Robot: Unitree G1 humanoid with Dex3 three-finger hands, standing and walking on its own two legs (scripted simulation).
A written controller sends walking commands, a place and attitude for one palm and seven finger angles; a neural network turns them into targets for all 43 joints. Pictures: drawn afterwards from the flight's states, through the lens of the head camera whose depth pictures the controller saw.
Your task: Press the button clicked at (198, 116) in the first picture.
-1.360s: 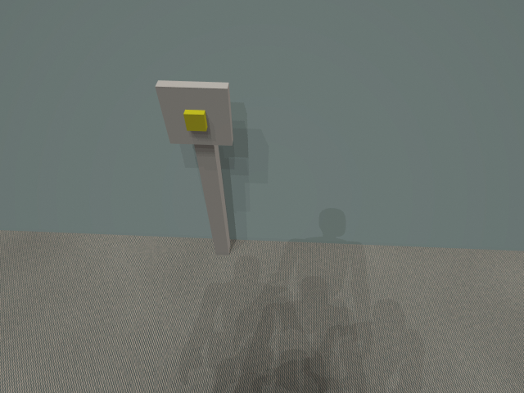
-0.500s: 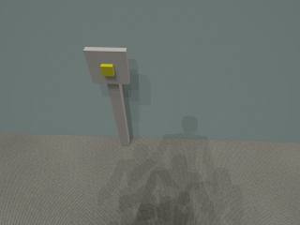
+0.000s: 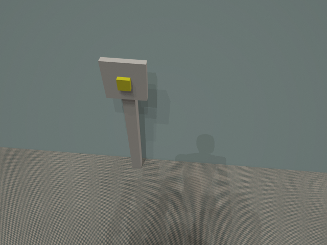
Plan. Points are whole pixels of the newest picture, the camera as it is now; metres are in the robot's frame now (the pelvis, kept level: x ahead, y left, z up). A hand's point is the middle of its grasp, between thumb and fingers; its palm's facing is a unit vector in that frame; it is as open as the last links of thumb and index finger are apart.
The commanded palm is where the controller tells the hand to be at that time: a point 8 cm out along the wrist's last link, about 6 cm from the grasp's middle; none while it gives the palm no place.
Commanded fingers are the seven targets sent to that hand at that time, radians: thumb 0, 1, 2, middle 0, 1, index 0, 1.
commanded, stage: take the last steps up to it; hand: left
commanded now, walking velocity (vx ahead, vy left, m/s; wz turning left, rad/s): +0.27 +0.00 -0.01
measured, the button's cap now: (124, 83) +0.69 +0.20 -0.01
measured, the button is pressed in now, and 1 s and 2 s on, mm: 0 0 0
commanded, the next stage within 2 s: come to a stop and stand still in 0.40 s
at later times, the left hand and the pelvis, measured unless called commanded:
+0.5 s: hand (121, 218) +0.23 +0.14 -0.18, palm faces +0.03 -0.98 -0.22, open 7.4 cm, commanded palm none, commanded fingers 0.00 0.90 0.90 -0.20 -0.30 -0.20 -0.30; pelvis +0.14 -0.05 -0.01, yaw +1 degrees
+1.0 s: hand (117, 231) +0.20 +0.14 -0.17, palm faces +0.07 -0.96 -0.28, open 7.4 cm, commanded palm none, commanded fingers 0.00 0.90 0.90 -0.20 -0.30 -0.20 -0.30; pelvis +0.19 -0.06 -0.01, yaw +0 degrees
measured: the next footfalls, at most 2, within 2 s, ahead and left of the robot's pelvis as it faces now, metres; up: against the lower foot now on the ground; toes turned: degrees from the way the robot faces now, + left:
right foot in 0.40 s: +0.22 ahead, -0.14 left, +0.00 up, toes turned -3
left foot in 0.74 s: +0.26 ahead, +0.08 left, +0.00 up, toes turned +5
